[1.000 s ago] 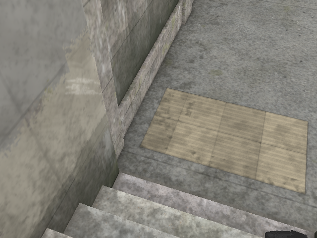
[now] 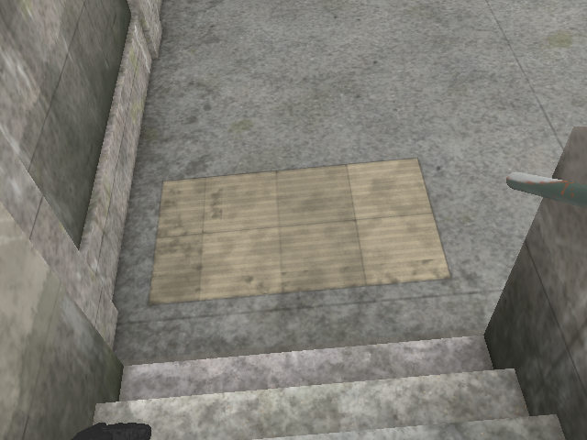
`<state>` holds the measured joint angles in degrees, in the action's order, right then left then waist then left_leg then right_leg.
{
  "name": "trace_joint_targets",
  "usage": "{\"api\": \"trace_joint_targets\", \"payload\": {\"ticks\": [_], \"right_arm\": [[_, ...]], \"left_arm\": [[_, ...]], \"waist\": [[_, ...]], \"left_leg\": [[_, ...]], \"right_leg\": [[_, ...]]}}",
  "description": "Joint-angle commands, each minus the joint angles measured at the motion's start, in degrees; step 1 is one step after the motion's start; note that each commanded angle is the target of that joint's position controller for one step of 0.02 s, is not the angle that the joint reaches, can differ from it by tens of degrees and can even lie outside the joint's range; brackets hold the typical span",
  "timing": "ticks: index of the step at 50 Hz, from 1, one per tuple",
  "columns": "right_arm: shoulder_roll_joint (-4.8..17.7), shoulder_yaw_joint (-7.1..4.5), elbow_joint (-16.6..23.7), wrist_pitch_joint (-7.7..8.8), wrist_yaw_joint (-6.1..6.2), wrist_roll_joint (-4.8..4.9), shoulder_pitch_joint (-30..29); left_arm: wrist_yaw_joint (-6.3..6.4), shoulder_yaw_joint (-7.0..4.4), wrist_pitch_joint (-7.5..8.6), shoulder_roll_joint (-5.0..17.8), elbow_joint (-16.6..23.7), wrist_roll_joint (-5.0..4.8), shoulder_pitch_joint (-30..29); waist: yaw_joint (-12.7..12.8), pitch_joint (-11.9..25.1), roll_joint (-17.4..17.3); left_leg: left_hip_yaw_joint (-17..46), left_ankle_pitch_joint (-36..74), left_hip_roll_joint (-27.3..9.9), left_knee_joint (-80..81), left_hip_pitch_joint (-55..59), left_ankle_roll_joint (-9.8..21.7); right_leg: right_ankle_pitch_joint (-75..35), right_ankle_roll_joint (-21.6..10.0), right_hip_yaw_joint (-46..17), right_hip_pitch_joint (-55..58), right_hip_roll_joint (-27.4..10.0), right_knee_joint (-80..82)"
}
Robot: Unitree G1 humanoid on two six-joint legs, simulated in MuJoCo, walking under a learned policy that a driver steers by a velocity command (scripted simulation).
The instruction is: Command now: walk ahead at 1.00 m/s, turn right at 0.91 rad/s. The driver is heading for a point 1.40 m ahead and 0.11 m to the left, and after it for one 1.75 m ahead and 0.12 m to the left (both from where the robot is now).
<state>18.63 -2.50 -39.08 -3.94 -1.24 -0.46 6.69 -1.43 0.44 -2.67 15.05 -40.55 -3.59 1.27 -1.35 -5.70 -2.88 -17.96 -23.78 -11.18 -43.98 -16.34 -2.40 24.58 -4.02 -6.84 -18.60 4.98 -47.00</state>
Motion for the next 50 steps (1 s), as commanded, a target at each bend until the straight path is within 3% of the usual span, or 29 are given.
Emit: {"api": "trace_joint_targets", "payload": {"ticks": [1, 3, 5, 6, 7, 8, 9, 10, 12, 14, 16, 18, 20, 23, 24, 27, 28, 31, 32, 35, 37, 38, 40, 42, 45, 47, 48, 49, 50], "right_arm": [[5.5, -1.46, 7.2, 0.97, -0.04, -0.15, -5.9], [4.5, -0.65, 8.6, 2.75, -0.09, -0.26, -4.3], [4.6, -0.4, 6.2, 4.36, 0.15, 0.15, 1.5], [3.8, -0.16, 4.0, 5.18, 0.62, 0.2, 6.4], [4.0, -0.04, 2.8, 5.64, 0.75, -1.23, 8.2], [5.6, -0.36, 2.5, 5.59, 0.7, -2.99, 6.9], [6.8, -0.56, 3.6, 5.14, 0.84, -2.38, 2.7], [6.0, -0.34, 5.2, 4.96, 1.05, -1.02, -0.4], [4.1, 0.53, 7.0, 4.84, 1.06, 1.12, -8.3], [4.2, 0.37, 5.3, 5.06, 1.25, 0.32, -2.1], [3.5, 0.13, 4.1, 4.03, 0.88, -0.23, 0.5], [2.6, 0.05, 3.5, 3.41, 0.37, -0.17, 2.1], [2.6, 0.08, 2.8, 3.19, 0.35, -0.28, 3.5], [2.7, 0.19, 1.6, 3.2, 0.98, 1.29, 3.1], [2.8, 0.29, 1.3, 3.4, 1.1, 1.79, 1.8], [1.7, 0.63, 0.6, 3.32, 0.91, 2.03, 0.8], [1.8, 0.71, 0.5, 3.45, 0.8, 2.38, 0.0], [1.3, 1.31, 0.6, 2.81, 0.41, 1.83, 0.1], [2.7, 1.15, -0.1, 2.8, 0.32, 1.46, 0.0], [3.6, 0.84, -0.2, 2.64, -0.53, 1.83, -1.0], [2.1, 1.83, -0.2, 2.86, -0.88, 0.38, 0.0], [2.3, 1.9, -0.4, 2.9, -1.16, 0.57, 0.2], [3.3, 1.58, 1.0, 3.77, -1.64, 1.79, -2.8], [4.0, 1.48, 3.3, 2.96, -1.73, 2.88, -8.0], [3.9, 1.48, 5.9, 3.19, -1.39, 3.48, -9.4], [4.4, 1.06, 8.3, 3.28, -1.33, 3.35, -11.3], [3.8, 1.15, 9.4, 3.12, -1.25, 2.71, -11.6], [2.1, 1.9, 10.3, 2.86, -1.2, 1.78, -11.8], [2.5, 1.76, 10.3, 2.74, -1.35, 2.02, -10.6]], "left_arm": [[-0.99, -1.0, 0.02, 7.9, 4.2, 0.71, 0.3], [-1.87, -2.35, -1.25, 12.2, 6.7, 1.24, -4.4], [-1.98, -2.83, -1.99, 11.6, 9.1, 1.75, -11.2], [-1.29, -2.42, -2.02, 9.9, 10.2, 1.51, -14.0], [-0.87, -1.23, -1.49, 5.9, 11.6, 1.37, -15.6], [-0.87, 0.04, -0.72, 2.2, 12.2, 1.31, -12.7], [-1.02, 0.6, -0.08, 1.6, 12.5, 2.79, -11.1], [-1.11, 0.1, 0.75, 3.5, 11.9, 3.87, -10.0], [-1.74, 0.15, 2.08, 4.2, 8.9, 2.85, -1.3], [-1.1, -0.41, 0.7, 7.0, 8.1, 2.55, -2.2], [-0.97, 0.13, -0.23, 6.6, 8.8, 1.75, -6.7], [-0.9, 0.82, -0.42, 5.8, 8.9, 2.14, -8.0], [-0.48, 0.96, -0.62, 6.3, 8.5, 2.2, -8.6], [-0.25, 1.02, -0.02, 6.3, 8.9, 3.08, -8.9], [0.17, 0.73, 0.28, 7.2, 9.4, 3.67, -10.3], [0.73, 1.3, 0.21, 5.4, 8.0, 4.09, -6.7], [1.19, 0.98, 0.22, 6.9, 8.3, 4.09, -8.6], [1.55, 0.43, 0.22, 7.3, 6.9, 3.97, -7.3], [2.18, 0.17, 0.62, 7.9, 7.9, 4.06, -9.4], [2.26, -0.37, 1.84, 8.1, 9.2, 4.55, -9.7], [2.25, -0.77, 1.13, 8.1, 8.3, 4.0, -6.8], [2.31, -0.97, 1.07, 8.1, 8.3, 4.14, -6.9], [2.35, -1.26, 0.92, 8.0, 8.5, 4.23, -7.3], [1.66, -1.11, 1.14, 6.7, 10.2, 4.94, -7.6], [1.32, -2.24, 1.55, 8.0, 10.6, 5.81, -2.8], [1.44, -2.96, 2.1, 10.2, 10.6, 6.81, -0.5], [1.47, -3.36, 2.46, 10.9, 10.6, 6.69, -0.5], [1.39, -3.85, 2.4, 10.8, 9.8, 5.19, 0.8], [1.34, -3.87, 2.47, 10.2, 10.4, 4.96, 0.4]], "waist": [[2.5, 9.6, 11.1], [1.1, 8.2, 14.9], [-3.4, 7.2, 13.6], [-6.6, 7.9, 9.0], [-7.8, 8.1, 0.8], [-5.7, 8.8, -8.6], [-3.2, 7.1, -10.9], [-1.8, 7.3, -5.9], [4.2, 10.4, 1.8], [1.1, 9.2, 5.3], [-0.7, 8.0, 6.9], [-1.4, 8.5, 9.2], [-1.4, 9.2, 9.2], [-0.2, 9.7, 8.9], [0.1, 8.8, 9.6], [2.1, 10.7, 8.7], [1.9, 9.9, 9.2], [1.9, 9.1, 9.0], [1.4, 7.4, 8.0], [0.7, 7.3, 8.3], [0.9, 5.5, 7.9], [0.5, 4.3, 6.1], [1.0, 4.3, 3.6], [2.6, 4.5, 2.7], [4.6, 9.4, 5.2], [5.2, 9.0, 8.5], [4.6, 9.3, 10.5], [4.5, 9.2, 8.8], [3.9, 9.6, 6.2]], "left_leg": [[6.6, -11.8, 7.5, -2.1, 1.0, -2.0], [11.3, -12.0, 12.1, -2.4, -5.4, -1.9], [13.4, 0.0, 12.5, 4.6, 0.3, 0.8], [11.9, 8.1, 11.8, 10.7, 7.6, 2.3], [12.7, 9.2, 9.6, 12.3, 15.4, 3.2], [21.7, 6.4, 3.0, 13.8, 23.0, 5.9], [31.3, 10.1, -4.0, 17.0, 24.8, 9.1], [33.8, 13.9, -6.9, 18.6, 20.3, 10.5], [19.0, 19.0, 1.0, 15.0, 8.9, 5.7], [13.2, 13.6, 6.3, 12.6, 6.2, 2.0], [12.7, 11.5, 8.1, 12.8, 7.7, 1.0], [12.0, 10.0, 8.8, 12.4, 8.2, 0.3], [12.0, 7.9, 9.2, 12.2, 7.8, 0.3], [13.6, 8.1, 9.2, 14.5, 5.6, 2.2], [12.0, 8.8, 11.9, 11.5, 4.6, 1.7], [18.3, 5.2, 11.3, 14.3, 1.7, 4.3], [16.4, 6.9, 13.9, 10.1, 2.7, 3.2], [21.7, 5.8, 11.8, 14.1, 1.6, 6.4], [20.6, 7.4, 14.7, 9.8, 2.1, 6.0], [21.7, 7.7, 15.5, 7.7, 1.8, 8.0], [24.6, 5.1, 14.1, 11.3, -1.1, 10.2], [25.3, 7.2, 14.0, 12.5, -1.8, 10.6], [28.6, 10.4, 13.4, 14.2, -1.9, 10.8], [31.0, 15.3, 13.0, 13.9, -5.3, 10.5], [32.6, 16.1, 14.1, 11.7, -10.5, 10.1], [28.7, 14.5, 17.2, 5.1, -15.9, 8.9], [27.4, 10.6, 17.1, 2.5, -17.5, 9.2], [28.0, 13.1, 14.7, 4.8, -16.8, 9.8], [28.0, 17.6, 14.4, 6.0, -12.9, 10.0]], "right_leg": [[-43.4, -6.9, -12.7, 0.3, -3.0, 9.3], [-27.5, -9.2, -22.7, 1.0, -5.9, 17.1], [-16.0, -8.1, -21.4, -0.7, -5.5, 19.5], [-12.8, -7.1, -18.5, -2.8, -4.3, 17.9], [-9.4, -5.3, -13.0, -8.2, -1.9, 13.2], [-7.1, -3.1, -7.2, -17.0, 1.4, 6.1], [-3.7, -2.0, -4.5, -23.2, 1.1, 4.9], [-4.2, -1.0, -4.3, -17.4, -1.5, 7.6], [-16.4, -1.1, -4.9, 4.8, -1.6, 16.7], [-25.9, -2.7, -12.5, 10.6, -3.2, 17.7], [-35.6, -3.2, -15.5, 8.8, -4.7, 19.0], [-38.7, -2.4, -15.7, 9.4, -4.4, 19.5], [-35.9, -1.5, -15.8, 10.6, -4.2, 20.1], [-35.2, 0.6, -16.2, 14.7, -5.3, 21.5], [-36.3, 1.8, -14.4, 14.1, -5.1, 21.0], [-38.6, 3.0, -13.9, 19.5, -7.6, 21.6], [-36.6, 3.5, -12.1, 17.0, -7.4, 20.8], [-25.6, 3.7, -13.9, 18.1, -9.3, 23.5], [-22.6, 3.9, -11.5, 14.1, -8.7, 23.8], [-15.0, 4.1, -9.4, 11.0, -9.0, 24.4], [-9.3, 2.7, -10.6, 12.8, -10.1, 24.4], [-9.5, 2.6, -9.4, 13.3, -10.3, 23.7], [-10.2, 2.9, -5.5, 14.8, -8.8, 22.2], [-15.9, 3.5, -1.2, 17.6, -8.0, 19.0], [-19.4, 3.3, 0.5, 24.9, -8.9, 15.0], [-21.6, 2.0, 0.5, 26.1, -11.6, 15.2], [-23.0, 0.6, -1.0, 25.3, -14.9, 15.8], [-22.4, -0.7, -2.0, 23.7, -17.0, 15.9], [-22.4, -0.2, 0.4, 21.3, -15.8, 14.5]]}}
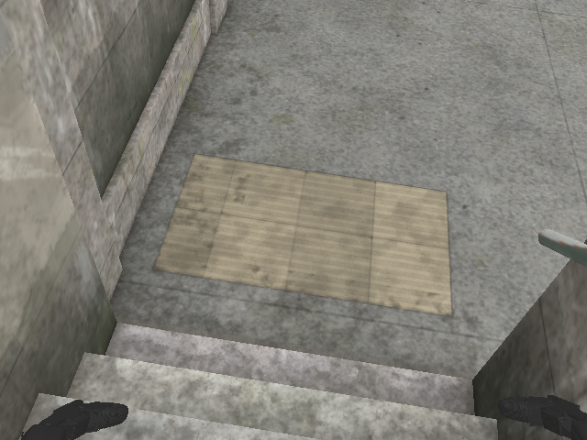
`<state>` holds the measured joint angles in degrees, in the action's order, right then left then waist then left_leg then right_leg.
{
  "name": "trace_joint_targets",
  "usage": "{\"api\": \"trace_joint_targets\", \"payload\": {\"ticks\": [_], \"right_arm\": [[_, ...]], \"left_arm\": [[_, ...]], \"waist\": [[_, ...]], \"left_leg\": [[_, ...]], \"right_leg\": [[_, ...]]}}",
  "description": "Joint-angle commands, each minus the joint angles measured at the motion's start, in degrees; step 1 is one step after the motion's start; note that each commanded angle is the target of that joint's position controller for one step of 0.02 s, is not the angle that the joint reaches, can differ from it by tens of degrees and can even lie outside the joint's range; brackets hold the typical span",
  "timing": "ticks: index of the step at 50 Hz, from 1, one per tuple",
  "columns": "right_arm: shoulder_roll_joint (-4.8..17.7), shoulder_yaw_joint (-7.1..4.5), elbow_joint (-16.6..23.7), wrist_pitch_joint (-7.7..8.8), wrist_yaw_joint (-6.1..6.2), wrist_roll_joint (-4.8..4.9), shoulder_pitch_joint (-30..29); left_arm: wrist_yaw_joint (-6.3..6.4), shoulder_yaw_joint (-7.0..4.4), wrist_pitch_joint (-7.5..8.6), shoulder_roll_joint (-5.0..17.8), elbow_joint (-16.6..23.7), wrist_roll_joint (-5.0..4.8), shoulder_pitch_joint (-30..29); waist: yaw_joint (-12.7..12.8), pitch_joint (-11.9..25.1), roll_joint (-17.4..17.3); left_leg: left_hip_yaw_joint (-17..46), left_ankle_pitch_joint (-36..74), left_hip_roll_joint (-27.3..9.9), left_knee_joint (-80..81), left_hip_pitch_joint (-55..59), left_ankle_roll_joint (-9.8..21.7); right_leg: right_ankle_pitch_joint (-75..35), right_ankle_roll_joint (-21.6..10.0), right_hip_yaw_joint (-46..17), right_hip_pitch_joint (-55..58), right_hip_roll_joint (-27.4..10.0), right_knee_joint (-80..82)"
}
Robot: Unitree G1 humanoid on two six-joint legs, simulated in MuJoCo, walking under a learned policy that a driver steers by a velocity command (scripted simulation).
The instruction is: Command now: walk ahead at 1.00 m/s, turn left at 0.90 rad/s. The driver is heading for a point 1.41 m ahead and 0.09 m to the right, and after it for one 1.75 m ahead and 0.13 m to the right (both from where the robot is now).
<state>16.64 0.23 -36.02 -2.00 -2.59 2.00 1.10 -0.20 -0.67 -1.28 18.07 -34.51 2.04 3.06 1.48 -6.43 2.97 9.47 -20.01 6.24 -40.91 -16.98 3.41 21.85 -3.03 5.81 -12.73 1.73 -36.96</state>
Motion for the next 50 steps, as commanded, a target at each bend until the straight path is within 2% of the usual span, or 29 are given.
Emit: {"api": "trace_joint_targets", "payload": {"ticks": [1, 2, 3, 4, 5, 6, 7, 8, 10, 13, 17, 20, 24, 29, 33, 40, 41, 50], "right_arm": [[5.1, -1.19, 6.4, 0.74, -0.17, -0.27, -2.2], [6.0, -1.47, 6.1, 0.63, -0.34, 0.4, -0.4], [8.0, -1.96, 6.3, 0.2, -0.61, 1.11, -0.4], [8.5, -1.89, 6.6, -0.51, -0.81, 0.98, -2.5], [8.2, -1.64, 7.3, -1.24, -0.86, 0.37, -5.1], [7.8, -1.53, 7.7, -1.97, -0.73, 0.13, -6.2], [7.2, -1.26, 7.9, -2.58, -0.37, 0.08, -8.7], [6.1, -0.82, 8.1, -2.83, 0.2, 0.34, -9.3], [5.2, -0.09, 7.2, -2.69, 0.75, 0.45, -8.3], [4.7, 0.58, 6.3, -2.09, 1.08, -0.26, -7.6], [4.7, 1.11, 6.0, -2.08, 0.37, -0.46, -9.9], [4.4, 1.3, 6.2, -1.68, -0.01, -1.16, -11.4], [3.7, 1.56, 5.7, -1.08, 0.18, -1.74, -11.4], [3.6, 1.64, 5.4, -1.12, 0.55, -1.75, -11.4], [3.9, 1.61, 5.2, -0.88, 1.09, -1.9, -10.9], [4.2, 1.87, 5.0, -0.55, 1.16, -1.71, -10.4], [4.3, 1.78, 5.1, -0.57, 1.09, -1.97, -10.6], [3.6, 2.16, 4.9, -0.33, 0.87, -1.51, -11.2]], "left_arm": [[0.12, -2.78, 1.02, 6.6, 4.7, -0.65, -1.6], [0.13, -2.67, 0.97, 5.7, 5.3, -0.54, -1.2], [-0.11, -2.82, 0.94, 5.8, 6.0, -0.68, -1.0], [-0.63, -2.87, 1.24, 5.5, 6.2, -0.97, 0.1], [-1.03, -2.5, 1.69, 4.6, 5.4, -1.23, 1.9], [-1.36, -2.3, 2.07, 4.5, 4.5, -1.38, 3.4], [-1.41, -1.84, 2.06, 3.2, 3.5, -1.18, 4.5], [-1.26, -1.72, 2.22, 3.1, 2.6, -0.98, 5.3], [-1.08, -1.92, 2.38, 3.3, 2.6, -0.81, 3.3], [-0.96, -1.86, 1.97, 3.4, 2.7, -1.35, 2.1], [-0.73, -1.98, 1.37, 3.4, 1.6, -1.27, 2.2], [-0.69, -2.3, 1.21, 3.9, 0.3, -1.79, 3.0], [-0.55, -2.73, 0.77, 3.7, -1.5, -2.41, 3.6], [-0.79, -2.58, 0.42, 2.9, -2.4, -2.16, 2.4], [-0.78, -2.45, 0.39, 2.8, -3.4, -2.05, 2.5], [-1.03, -1.7, 0.26, 2.3, -3.3, -1.73, 0.7], [-1.01, -1.84, 0.42, 2.4, -3.6, -1.74, 0.9], [-1.03, -1.26, 0.97, 2.0, -3.2, -1.57, -0.6]], "waist": [[0.0, 11.9, -2.7], [-0.3, 13.3, -5.2], [-0.5, 13.1, -9.3], [0.4, 12.1, -12.6], [1.7, 10.4, -14.5], [2.0, 9.9, -13.9], [3.0, 9.7, -13.0], [2.9, 10.6, -10.1], [1.1, 13.0, -5.2], [-0.3, 14.0, -3.4], [-0.4, 10.4, -4.0], [-0.3, 8.7, -4.9], [-0.1, 8.8, -5.8], [-0.6, 8.8, -7.0], [-0.6, 10.1, -6.4], [-1.0, 9.2, -4.5], [-0.8, 9.5, -5.2], [-0.7, 9.6, -4.3]], "left_leg": [[1.7, 20.1, -2.7, 4.5, -6.8, 4.7], [5.1, 28.7, -3.0, 4.9, -0.8, 5.7], [12.1, 35.1, -4.2, 6.6, 2.1, 6.7], [17.3, 38.7, -5.7, 9.2, 4.7, 7.2], [19.5, 39.7, -6.6, 10.6, 6.9, 7.4], [19.6, 37.8, -6.9, 11.8, 7.9, 7.0], [18.3, 38.5, -6.8, 11.6, 8.0, 6.2], [17.3, 37.9, -6.2, 11.5, 7.8, 5.1], [14.5, 39.2, -3.9, 10.8, 8.0, 2.7], [13.7, 35.5, -3.3, 11.5, 10.4, 1.6], [16.0, 25.8, -3.5, 15.8, 8.3, 0.7], [17.7, 19.4, -3.4, 19.3, 7.0, -0.7], [18.3, 14.4, -2.9, 21.5, 7.4, -1.7], [19.0, 11.3, -2.6, 23.6, 7.5, -2.2], [18.6, 11.5, -2.6, 24.0, 8.5, -2.5], [16.8, 4.3, -1.9, 25.1, 5.7, -2.0], [17.0, 4.6, -2.0, 24.7, 5.9, -2.0], [14.5, 6.4, -1.9, 22.1, 5.3, -0.3]], "right_leg": [[-19.7, 0.0, -8.5, 13.1, -10.2, 1.3], [-17.1, 2.2, -4.3, 9.0, -6.5, -1.8], [-9.0, 4.5, -1.7, 4.5, -2.4, -3.2], [0.0, 4.8, -1.9, 1.3, 0.9, -2.6], [4.0, 4.5, -2.5, -2.0, 2.1, -1.4], [3.6, 4.1, -3.0, -2.0, 1.9, 0.9], [0.7, 4.1, -3.3, -1.2, 1.1, 2.1], [-3.5, 3.9, -3.2, 1.8, 0.5, 4.0], [-10.5, 3.5, -3.8, 6.9, -0.5, 4.9], [-11.0, 3.1, -4.4, 7.7, -2.3, 6.4], [-7.3, 3.5, -3.9, 6.6, -3.3, 7.3], [-6.3, 3.6, -3.5, 6.4, -3.5, 8.4], [-6.4, 3.7, -3.6, 7.0, -3.4, 9.6], [-5.8, 4.0, -3.8, 6.4, -2.6, 9.7], [-6.5, 3.9, -3.8, 7.1, -2.2, 10.3], [-8.8, 3.3, -4.0, 10.0, -2.9, 11.2], [-8.5, 3.3, -4.2, 9.5, -3.1, 11.3], [-11.1, 2.4, -6.3, 11.0, -4.9, 12.3]]}}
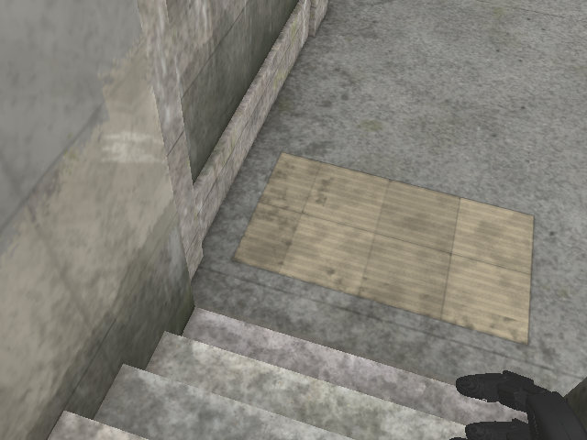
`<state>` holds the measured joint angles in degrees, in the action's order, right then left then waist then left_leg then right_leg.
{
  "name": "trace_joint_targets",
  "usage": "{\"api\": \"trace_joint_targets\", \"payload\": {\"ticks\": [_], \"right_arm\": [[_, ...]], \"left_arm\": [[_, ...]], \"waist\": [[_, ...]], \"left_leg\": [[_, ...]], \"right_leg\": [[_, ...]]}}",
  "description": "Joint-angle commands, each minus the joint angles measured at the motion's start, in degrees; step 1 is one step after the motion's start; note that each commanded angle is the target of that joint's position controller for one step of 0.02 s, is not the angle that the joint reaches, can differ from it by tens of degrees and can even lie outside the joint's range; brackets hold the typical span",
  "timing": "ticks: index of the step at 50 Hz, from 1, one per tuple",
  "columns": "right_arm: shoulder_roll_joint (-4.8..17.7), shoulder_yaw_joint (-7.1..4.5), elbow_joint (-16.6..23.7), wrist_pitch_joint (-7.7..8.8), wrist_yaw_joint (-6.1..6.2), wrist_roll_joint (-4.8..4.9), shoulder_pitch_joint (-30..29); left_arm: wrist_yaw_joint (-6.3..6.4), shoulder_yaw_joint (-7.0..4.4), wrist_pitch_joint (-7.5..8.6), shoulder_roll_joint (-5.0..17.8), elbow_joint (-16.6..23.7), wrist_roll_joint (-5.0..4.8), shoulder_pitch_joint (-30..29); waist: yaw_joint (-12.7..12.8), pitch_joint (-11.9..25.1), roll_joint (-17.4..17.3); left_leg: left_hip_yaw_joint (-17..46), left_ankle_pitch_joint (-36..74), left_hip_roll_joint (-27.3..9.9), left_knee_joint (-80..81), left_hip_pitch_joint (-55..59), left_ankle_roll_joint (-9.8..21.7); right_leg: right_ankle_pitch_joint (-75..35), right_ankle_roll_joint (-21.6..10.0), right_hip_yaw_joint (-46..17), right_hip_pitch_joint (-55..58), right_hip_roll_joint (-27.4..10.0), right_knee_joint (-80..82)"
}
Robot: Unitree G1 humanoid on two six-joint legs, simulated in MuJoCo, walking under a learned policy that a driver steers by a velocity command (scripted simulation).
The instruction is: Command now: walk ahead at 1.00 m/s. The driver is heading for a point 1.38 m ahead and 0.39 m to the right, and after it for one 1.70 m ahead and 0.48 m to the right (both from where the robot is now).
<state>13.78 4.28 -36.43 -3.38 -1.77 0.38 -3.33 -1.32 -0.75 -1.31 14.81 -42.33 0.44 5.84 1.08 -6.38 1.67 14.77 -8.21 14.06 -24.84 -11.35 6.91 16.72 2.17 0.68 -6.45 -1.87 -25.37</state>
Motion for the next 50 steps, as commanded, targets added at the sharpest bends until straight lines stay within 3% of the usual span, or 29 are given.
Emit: {"api": "trace_joint_targets", "payload": {"ticks": [1, 3, 7, 8, 14, 19, 50], "right_arm": [[6.3, -1.84, 5.3, 1.08, 0.0, 0.17, -6.8], [5.9, -1.79, 5.0, 1.41, -0.04, 0.02, -6.8], [5.6, -1.79, 4.5, 1.46, -0.05, 0.19, -7.1], [5.6, -1.88, 4.4, 1.58, 0.16, 0.11, -7.0], [5.2, -1.9, 3.5, 1.23, 0.68, 0.61, -6.7], [5.2, -2.0, 3.2, 1.17, 0.76, 0.59, -6.2], [4.3, -1.97, 3.4, 0.65, 0.76, 0.31, -7.2]], "left_arm": [[0.1, -1.14, 1.05, 5.2, 4.7, 0.08, -3.7], [0.27, -1.37, 1.22, 5.5, 4.3, -0.23, -3.2], [0.32, -1.44, 1.22, 5.5, 4.9, 0.27, -4.7], [0.23, -1.57, 1.2, 5.8, 4.9, -0.1, -4.0], [0.35, -1.62, 0.51, 5.1, 5.0, 0.34, -4.0], [0.39, -1.8, 0.39, 5.1, 4.8, -0.07, -3.9], [0.52, -1.78, 0.18, 3.5, 4.6, -0.03, -4.6]], "waist": [[-0.3, 9.6, -2.9], [0.2, 9.7, -2.8], [0.0, 9.4, -2.3], [0.3, 10.0, -2.2], [0.7, 10.3, -1.6], [0.8, 10.9, -1.1], [0.4, 10.5, -2.3]], "left_leg": [[8.8, -4.7, -9.7, 5.8, -0.5, -3.7], [8.4, -3.3, -9.8, 5.0, -0.5, -3.5], [6.8, 4.3, -9.3, 2.9, 0.0, -3.5], [6.8, 6.6, -9.3, 2.0, 0.6, -3.6], [5.6, 14.3, -9.1, -1.1, 0.7, -3.3], [5.9, 17.7, -9.4, -1.8, 1.8, -3.6], [7.2, 11.1, -10.1, 1.7, 3.1, -4.2]], "right_leg": [[-6.2, -2.9, -1.4, 4.9, -1.5, 0.7], [-7.2, -3.4, -1.8, 6.0, -1.9, 1.0], [-9.7, -3.6, -2.6, 6.6, -2.6, 0.6], [-9.8, -3.9, -2.9, 6.7, -2.6, 0.6], [-12.4, -3.5, -2.6, 6.2, -2.6, -1.4], [-11.6, -3.5, -2.5, 5.3, -2.0, -2.1], [-5.6, -2.8, -2.3, 2.9, -1.6, -0.9]]}}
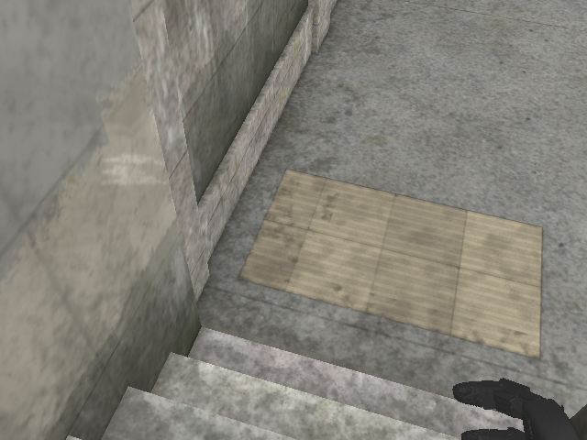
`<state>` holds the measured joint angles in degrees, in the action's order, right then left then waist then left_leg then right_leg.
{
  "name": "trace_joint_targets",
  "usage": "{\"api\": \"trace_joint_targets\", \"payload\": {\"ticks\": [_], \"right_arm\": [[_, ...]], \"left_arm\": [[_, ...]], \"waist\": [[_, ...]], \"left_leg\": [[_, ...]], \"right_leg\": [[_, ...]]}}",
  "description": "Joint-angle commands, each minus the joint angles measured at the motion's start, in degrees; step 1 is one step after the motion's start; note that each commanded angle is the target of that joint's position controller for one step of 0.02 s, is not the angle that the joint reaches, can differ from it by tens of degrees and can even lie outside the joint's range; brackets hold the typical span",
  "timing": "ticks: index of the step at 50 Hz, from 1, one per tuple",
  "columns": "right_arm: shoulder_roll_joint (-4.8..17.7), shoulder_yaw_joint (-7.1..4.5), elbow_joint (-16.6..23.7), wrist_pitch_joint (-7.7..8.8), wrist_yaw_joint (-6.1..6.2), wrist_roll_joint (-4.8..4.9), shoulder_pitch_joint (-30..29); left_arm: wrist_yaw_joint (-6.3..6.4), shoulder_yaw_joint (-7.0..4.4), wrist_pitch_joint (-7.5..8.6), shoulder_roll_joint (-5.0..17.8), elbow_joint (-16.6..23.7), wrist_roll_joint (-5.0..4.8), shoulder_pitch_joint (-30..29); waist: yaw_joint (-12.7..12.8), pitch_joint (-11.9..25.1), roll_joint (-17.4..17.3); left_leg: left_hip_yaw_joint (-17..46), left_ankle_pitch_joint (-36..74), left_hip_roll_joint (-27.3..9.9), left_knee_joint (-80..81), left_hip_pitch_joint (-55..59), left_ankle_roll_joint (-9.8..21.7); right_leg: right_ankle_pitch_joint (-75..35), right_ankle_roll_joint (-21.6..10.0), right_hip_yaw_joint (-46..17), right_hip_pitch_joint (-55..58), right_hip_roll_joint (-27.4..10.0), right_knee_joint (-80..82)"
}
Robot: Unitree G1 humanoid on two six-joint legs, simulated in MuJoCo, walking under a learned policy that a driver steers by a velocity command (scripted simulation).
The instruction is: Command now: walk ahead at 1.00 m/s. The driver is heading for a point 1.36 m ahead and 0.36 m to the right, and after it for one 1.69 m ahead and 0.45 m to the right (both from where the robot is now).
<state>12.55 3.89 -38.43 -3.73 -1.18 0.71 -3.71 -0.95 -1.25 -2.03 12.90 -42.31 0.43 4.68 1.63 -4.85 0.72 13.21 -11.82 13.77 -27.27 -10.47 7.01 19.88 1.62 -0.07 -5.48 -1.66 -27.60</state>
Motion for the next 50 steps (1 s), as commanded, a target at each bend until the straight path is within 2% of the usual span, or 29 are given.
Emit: {"api": "trace_joint_targets", "payload": {"ticks": [1, 50], "right_arm": [[5.5, -1.57, 5.5, 1.0, 0.16, -0.02, -6.8], [5.3, -1.53, 6.1, 1.0, 0.25, 0.01, -6.7]], "left_arm": [[0.14, -1.29, 0.89, 5.4, 4.6, -0.03, -3.4], [0.01, -1.13, 0.78, 5.4, 5.2, -0.28, -2.5]], "waist": [[-0.2, 9.0, -1.3], [-0.1, 9.1, -1.2]], "left_leg": [[8.8, 14.8, -9.8, 4.1, 2.3, -4.3], [8.3, 16.2, -9.9, 3.6, 3.3, -4.5]], "right_leg": [[-8.7, -2.3, -1.6, 1.8, -1.8, 1.3], [-8.9, -2.4, -1.7, 1.1, -1.8, 1.3]]}}
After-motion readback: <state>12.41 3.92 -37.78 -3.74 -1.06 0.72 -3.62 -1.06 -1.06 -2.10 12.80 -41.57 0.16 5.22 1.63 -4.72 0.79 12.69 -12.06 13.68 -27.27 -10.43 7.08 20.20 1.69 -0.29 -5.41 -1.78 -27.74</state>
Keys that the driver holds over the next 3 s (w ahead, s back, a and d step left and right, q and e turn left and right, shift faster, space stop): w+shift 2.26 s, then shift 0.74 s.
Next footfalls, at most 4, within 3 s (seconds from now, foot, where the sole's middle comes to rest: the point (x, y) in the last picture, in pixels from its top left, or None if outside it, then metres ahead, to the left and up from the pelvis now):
none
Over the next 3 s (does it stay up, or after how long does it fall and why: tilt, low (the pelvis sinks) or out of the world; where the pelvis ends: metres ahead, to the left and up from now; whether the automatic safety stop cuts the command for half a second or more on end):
stays up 0.01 -0.03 0.01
